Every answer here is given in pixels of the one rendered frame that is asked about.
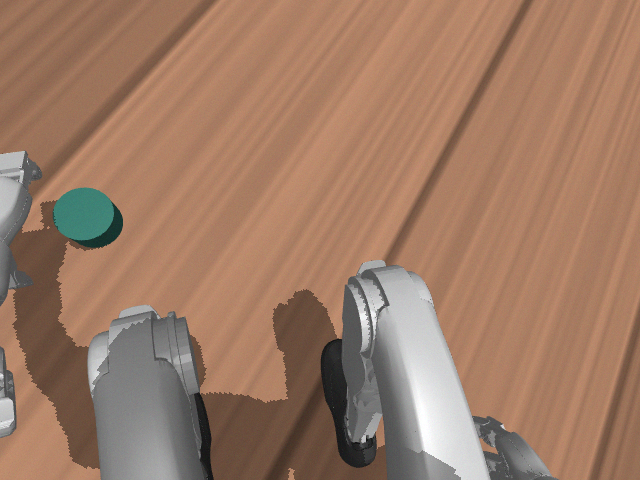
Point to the left robot arm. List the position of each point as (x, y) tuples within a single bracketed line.
[(8, 422)]

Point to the right robot foot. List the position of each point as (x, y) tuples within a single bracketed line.
[(335, 391)]

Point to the tin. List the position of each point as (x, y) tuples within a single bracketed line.
[(88, 217)]

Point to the left robot foot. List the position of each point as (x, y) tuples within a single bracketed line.
[(205, 436)]

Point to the right robot hand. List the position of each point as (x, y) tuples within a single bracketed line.
[(516, 459)]

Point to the left robot hand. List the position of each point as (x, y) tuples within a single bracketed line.
[(16, 173)]

